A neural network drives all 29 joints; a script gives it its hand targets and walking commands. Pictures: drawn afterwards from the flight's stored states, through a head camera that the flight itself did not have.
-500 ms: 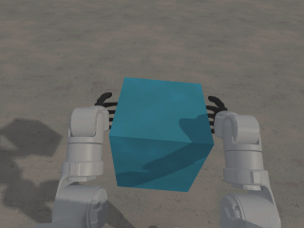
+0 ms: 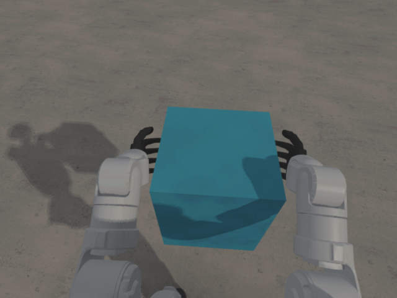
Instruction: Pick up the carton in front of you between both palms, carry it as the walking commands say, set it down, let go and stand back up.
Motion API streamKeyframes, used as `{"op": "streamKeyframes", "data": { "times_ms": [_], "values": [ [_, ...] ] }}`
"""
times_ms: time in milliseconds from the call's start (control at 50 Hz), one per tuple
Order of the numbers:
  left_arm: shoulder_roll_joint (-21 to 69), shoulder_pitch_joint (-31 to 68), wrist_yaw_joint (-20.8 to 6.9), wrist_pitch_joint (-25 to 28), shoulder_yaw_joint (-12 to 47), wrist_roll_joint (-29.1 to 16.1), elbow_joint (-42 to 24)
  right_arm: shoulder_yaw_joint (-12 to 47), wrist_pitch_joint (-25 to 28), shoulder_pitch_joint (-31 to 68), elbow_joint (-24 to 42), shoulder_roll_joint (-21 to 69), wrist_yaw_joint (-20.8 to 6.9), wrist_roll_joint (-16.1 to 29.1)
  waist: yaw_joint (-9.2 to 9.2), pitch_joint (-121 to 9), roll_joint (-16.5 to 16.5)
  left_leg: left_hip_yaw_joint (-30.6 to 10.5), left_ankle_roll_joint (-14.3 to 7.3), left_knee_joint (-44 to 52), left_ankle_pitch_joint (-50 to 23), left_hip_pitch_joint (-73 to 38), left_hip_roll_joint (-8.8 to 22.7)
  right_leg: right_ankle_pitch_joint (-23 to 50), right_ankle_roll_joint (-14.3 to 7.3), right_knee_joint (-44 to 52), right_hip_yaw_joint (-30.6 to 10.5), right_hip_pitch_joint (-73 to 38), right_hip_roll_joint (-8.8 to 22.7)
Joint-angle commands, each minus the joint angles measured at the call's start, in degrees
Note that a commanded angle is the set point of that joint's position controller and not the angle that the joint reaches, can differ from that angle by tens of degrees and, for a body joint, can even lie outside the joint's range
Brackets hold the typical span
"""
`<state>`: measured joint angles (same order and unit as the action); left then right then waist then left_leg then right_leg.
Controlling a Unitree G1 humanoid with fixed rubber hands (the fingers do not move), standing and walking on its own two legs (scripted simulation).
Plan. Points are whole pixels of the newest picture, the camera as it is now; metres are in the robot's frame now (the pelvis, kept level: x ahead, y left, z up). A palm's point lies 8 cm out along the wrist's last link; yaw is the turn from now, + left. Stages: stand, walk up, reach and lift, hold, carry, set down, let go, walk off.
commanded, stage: carry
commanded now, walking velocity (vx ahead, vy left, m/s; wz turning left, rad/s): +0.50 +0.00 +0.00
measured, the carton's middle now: (213, 182) +0.36 +0.02 +0.01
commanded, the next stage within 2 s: none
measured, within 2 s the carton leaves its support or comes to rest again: neither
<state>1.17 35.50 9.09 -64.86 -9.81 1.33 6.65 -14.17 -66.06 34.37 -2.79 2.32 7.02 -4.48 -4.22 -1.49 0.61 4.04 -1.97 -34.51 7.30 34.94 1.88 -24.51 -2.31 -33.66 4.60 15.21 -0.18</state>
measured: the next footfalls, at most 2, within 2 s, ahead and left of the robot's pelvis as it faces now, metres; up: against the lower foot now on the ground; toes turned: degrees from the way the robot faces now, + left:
left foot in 0.02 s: +0.17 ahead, +0.11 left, +0.00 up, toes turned +5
right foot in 0.48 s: +0.43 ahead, -0.09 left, +0.00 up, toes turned -8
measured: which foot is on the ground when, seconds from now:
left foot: up 0.00-0.00, down 0.02-0.50, up 0.52-0.90, down 0.92-1.00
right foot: down 0.00-0.02, up 0.04-0.46, down 0.48-0.94, up 0.96-1.00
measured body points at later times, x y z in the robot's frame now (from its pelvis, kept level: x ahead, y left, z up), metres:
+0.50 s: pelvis +0.29 +0.00 +0.00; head +0.28 +0.00 +0.45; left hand +0.66 +0.14 +0.12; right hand +0.65 -0.16 +0.12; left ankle +0.13 +0.11 -0.71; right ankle +0.39 -0.09 -0.73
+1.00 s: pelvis +0.59 +0.03 +0.01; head +0.57 +0.03 +0.45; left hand +0.87 +0.18 +0.09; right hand +0.87 -0.12 +0.09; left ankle +0.65 +0.11 -0.72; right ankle +0.43 -0.08 -0.66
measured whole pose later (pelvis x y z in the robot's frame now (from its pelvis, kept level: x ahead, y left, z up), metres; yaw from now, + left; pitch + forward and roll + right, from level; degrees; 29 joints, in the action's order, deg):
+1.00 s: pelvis +0.59 +0.03 +0.01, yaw -1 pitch +4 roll +1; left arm 8.0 11.5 5.8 -69.3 -9.3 6.9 -15.4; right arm -6.9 -68.5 13.4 13.3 8.4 5.2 -7.5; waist 0.1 -7.8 1.8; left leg 12.7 -4.6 -28.9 9.5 23.8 1.5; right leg -26.9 0.7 -56.0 3.5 15.9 3.5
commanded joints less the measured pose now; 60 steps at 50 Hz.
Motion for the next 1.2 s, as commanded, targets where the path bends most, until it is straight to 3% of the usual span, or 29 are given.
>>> {"op": "streamKeyframes", "data": {
  "times_ms": [0, 20, 40, 60, 100, 120, 180, 260, 360, 400, 440, 460, 480, 500, 540, 560, 580, 620, 720, 840, 880, 900, 920, 940, 980, 1000, 1020, 1100, 1180],
  "values": [
    [63.15, 41.81, -15.92, 0.96, 39.28, -25.79, -8.86, 39.05, 1.20, 35.06, 1.29, 57.70, -11.40, 21.17, 5.29, -31.42, 3.89, 0.76, -2.19, 10.51, -7.86, -32.89, 0.93, 38.31, -0.72, -12.09, -1.99, -4.06, 7.16],
    [62.48, 39.78, -15.87, 0.38, 38.66, -24.86, -7.47, 38.13, 0.70, 34.53, 0.93, 55.58, -11.57, 21.02, 6.13, -36.23, -5.98, -19.06, -6.12, 7.70, -16.36, -47.21, 16.16, 13.29, 1.81, -22.55, -0.63, 9.36, 4.66],
    [62.14, 39.19, -15.81, -0.43, 37.76, -24.27, -6.45, 38.04, 0.63, 34.22, -0.27, 54.61, -11.63, 20.67, 6.97, -37.92, -19.29, -35.66, -13.36, 9.77, -21.34, -58.81, 22.33, -7.29, 3.41, -33.68, -2.27, 25.49, -2.98],
    [62.06, 40.26, -15.64, -0.74, 37.68, -23.78, -6.41, 38.30, 0.31, 34.46, 0.66, 55.23, -11.95, 21.39, 7.26, -36.21, -16.04, -34.03, -13.25, 9.15, -19.68, -59.35, 21.01, -7.36, 2.41, -38.36, -4.90, 31.20, -0.14],
    [62.12, 42.30, -15.10, -1.11, 37.12, -23.58, -7.39, 39.79, -0.02, 39.38, 4.66, 57.54, -12.76, 24.08, 7.77, -30.86, -6.55, -25.75, -10.03, 10.22, -18.95, -52.23, 16.83, -2.40, 1.96, -36.29, -4.88, 32.65, 2.24],
    [62.17, 42.79, -14.72, -1.25, 36.80, -23.21, -7.66, 40.68, -0.15, 42.50, 6.41, 58.59, -13.07, 25.63, 7.50, -28.98, -5.40, -22.61, -9.03, 11.35, -19.33, -48.62, 15.90, 0.00, 2.02, -32.88, -4.95, 31.31, 3.26],
    [61.26, 42.19, -13.23, -1.69, 35.47, -21.70, -7.05, 41.20, -0.79, 46.57, 7.64, 59.33, -13.83, 28.67, 6.96, -28.21, -6.88, -16.75, -7.99, 14.02, -18.31, -44.65, 14.15, 2.89, 2.69, -25.32, -3.03, 26.69, 2.84],
    [60.05, 39.16, -12.13, -2.21, 33.26, -18.48, -3.89, 39.20, -1.57, 44.18, 2.27, 59.64, -15.07, 28.45, 6.81, -25.43, -8.89, -11.34, -7.82, 16.29, -18.93, -43.74, 12.51, 9.33, 3.49, -13.79, -0.37, 25.40, 2.50],
    [60.70, 40.89, -12.92, -2.48, 32.57, -18.41, -0.65, 36.85, -1.17, 43.20, -3.86, 60.08, -15.69, 26.65, 7.31, -20.19, -10.56, -4.71, -5.73, 15.27, -23.84, -41.12, 10.24, 18.49, 2.05, -0.17, 3.42, 19.39, 0.88],
    [61.09, 41.65, -13.49, -2.58, 32.09, -19.17, 0.44, 36.05, -0.97, 42.89, -5.13, 60.08, -15.34, 25.87, 7.25, -19.49, -11.12, -2.90, -4.51, 12.42, -27.41, -40.00, 9.87, 20.53, 0.87, 4.80, 4.65, 14.07, 0.02],
    [61.59, 41.00, -14.06, -2.59, 31.06, -19.63, 1.79, 35.88, -1.03, 42.11, -5.76, 60.71, -14.96, 25.69, 5.17, -23.45, -7.56, 2.46, -1.87, 0.36, -30.36, -33.56, 7.20, 21.76, -0.59, 10.25, 8.10, -3.07, -2.05],
    [61.48, 39.04, -14.41, -2.63, 30.25, -19.83, 2.73, 35.87, -1.11, 42.06, -5.91, 60.67, -14.79, 25.65, 3.58, -27.93, -3.82, 3.02, -0.11, -9.39, -18.17, -24.00, 6.05, 18.61, -1.93, 9.10, 1.09, -16.87, 3.91],
    [59.90, 38.76, -14.56, -2.65, 29.29, -19.16, 2.62, 36.04, -1.49, 42.17, -5.98, 61.96, -14.79, 26.03, 3.44, -32.98, 8.39, 2.42, 1.86, -24.13, 2.69, -9.46, 1.15, 17.50, -7.10, 8.98, -22.82, -29.58, 19.84],
    [60.23, 38.11, -14.59, -2.40, 28.54, -18.78, 3.51, 35.86, -1.78, 43.00, -5.11, 63.06, -14.73, 25.99, 1.68, -31.21, 16.77, -0.64, 2.08, -33.12, 21.85, 5.73, -4.75, 15.72, -12.59, 14.64, -36.15, -34.82, 23.76],
    [63.97, 38.98, -15.22, -2.22, 29.90, -20.38, -1.59, 36.97, -1.77, 43.63, -2.20, 65.16, -14.47, 26.20, 2.19, -27.82, 8.91, -4.63, 0.13, -38.25, 19.63, 9.43, 0.86, 18.14, -10.97, 14.10, -29.25, -29.13, 21.38],
    [65.53, 40.81, -15.53, -2.29, 31.17, -21.52, -5.34, 37.16, -1.68, 42.88, -0.54, 66.48, -14.29, 26.35, 2.81, -25.92, 4.65, -4.59, 0.52, -35.22, 16.19, 8.26, 2.50, 20.30, -9.02, 15.51, -24.30, -24.94, 20.11],
    [66.79, 41.67, -15.75, -2.40, 32.35, -22.49, -8.62, 37.38, -1.69, 41.47, 1.52, 67.23, -14.01, 26.18, 3.16, -25.27, 3.60, -4.65, 1.28, -31.16, 13.70, 5.97, 3.89, 21.20, -7.75, 17.21, -20.10, -21.55, 19.15],
    [67.91, 39.06, -15.97, -2.68, 34.00, -23.19, -13.48, 38.49, -1.82, 37.05, 5.32, 67.70, -13.36, 25.16, 3.43, -25.74, 5.43, -2.29, 2.48, -24.05, 12.48, 2.11, 3.43, 24.71, -6.82, 19.04, -14.08, -19.99, 17.50],
    [65.90, 25.04, -16.95, -3.13, 38.97, -21.53, -21.98, 43.14, -1.24, 22.70, 14.44, 65.45, -12.39, 20.93, 3.09, -24.55, 6.92, 1.91, 4.04, -6.39, 4.48, 1.40, 1.99, 35.98, -5.97, 18.77, -6.02, -24.92, 14.64],
    [59.44, 8.58, -18.34, -3.86, 42.92, -17.87, -24.98, 47.45, -2.50, 9.03, 19.87, 59.20, -14.22, 19.06, 2.52, -20.22, 8.58, 7.23, 2.25, 9.98, -6.21, -8.21, -1.50, 45.83, -3.02, 13.46, 0.53, -24.34, 12.05],
    [59.44, 4.44, -18.81, -4.37, 42.88, -17.63, -24.01, 47.35, -3.33, 4.70, 19.24, 58.26, -15.18, 18.98, 3.88, -21.92, 5.41, 10.71, 0.94, 14.00, -6.02, -25.32, -2.99, 45.61, -0.35, 2.75, 4.81, -15.53, 10.40],
    [58.15, 3.08, -18.96, -4.73, 42.78, -17.38, -24.30, 46.79, -3.65, 1.89, 18.71, 57.96, -15.72, 18.95, 4.95, -24.67, 3.29, 4.50, -0.47, 12.30, -1.95, -37.64, 2.48, 34.90, 1.75, -5.39, 5.43, -6.12, 9.40],
    [58.27, 4.39, -19.14, -5.43, 43.33, -17.98, -25.54, 45.79, -3.75, 1.53, 18.31, 56.44, -16.15, 18.11, 5.48, -29.49, -9.23, -19.73, -7.53, 12.90, 3.47, -51.00, 18.23, 17.46, 4.34, -21.93, 4.64, 9.99, 4.76],
    [57.36, 5.56, -19.42, -5.93, 43.64, -18.55, -26.31, 45.78, -3.64, 1.05, 16.83, 57.18, -16.41, 18.37, 5.93, -27.12, -17.22, -32.62, -12.85, 18.23, 1.31, -55.18, 23.06, -3.57, 4.48, -30.86, 1.50, 24.86, -0.38],
    [58.58, 8.08, -19.85, -5.67, 44.27, -19.61, -26.41, 46.25, -3.57, 2.51, 17.95, 59.17, -16.79, 19.84, 5.77, -22.98, -8.93, -25.06, -11.66, 18.13, -3.87, -47.70, 21.33, -3.52, 2.03, -37.55, -3.87, 28.83, 4.62],
    [59.73, 8.18, -19.87, -5.39, 44.67, -19.75, -26.27, 46.57, -3.43, 3.67, 18.66, 60.03, -16.93, 20.36, 5.47, -21.15, -4.08, -20.56, -9.33, 19.49, -2.93, -42.45, 20.09, 0.34, 1.76, -34.25, -4.72, 26.98, 6.91],
    [60.76, 7.53, -19.81, -5.11, 44.84, -19.87, -25.96, 46.97, -3.32, 4.70, 19.52, 60.66, -17.04, 21.07, 5.07, -19.93, -2.99, -16.26, -7.36, 21.72, 0.48, -37.34, 18.78, 3.12, 2.00, -29.51, -4.97, 23.97, 8.26],
    [62.02, 4.17, -18.93, -4.12, 45.07, -18.71, -25.27, 48.11, -2.97, 3.50, 20.07, 60.57, -17.77, 22.49, 4.80, -17.31, -7.90, -6.33, -6.22, 26.91, 7.30, -32.00, 15.05, 10.42, 4.13, -15.23, -0.42, 20.01, 7.55],
    [60.74, 2.43, -18.23, -3.88, 44.98, -17.88, -26.44, 48.56, -2.84, 2.56, 21.67, 58.49, -17.95, 22.90, 5.19, -13.40, -7.55, -0.87, -5.14, 27.12, 1.56, -32.18, 13.12, 18.22, 4.32, -2.14, 3.58, 17.72, 6.18]
  ]
}}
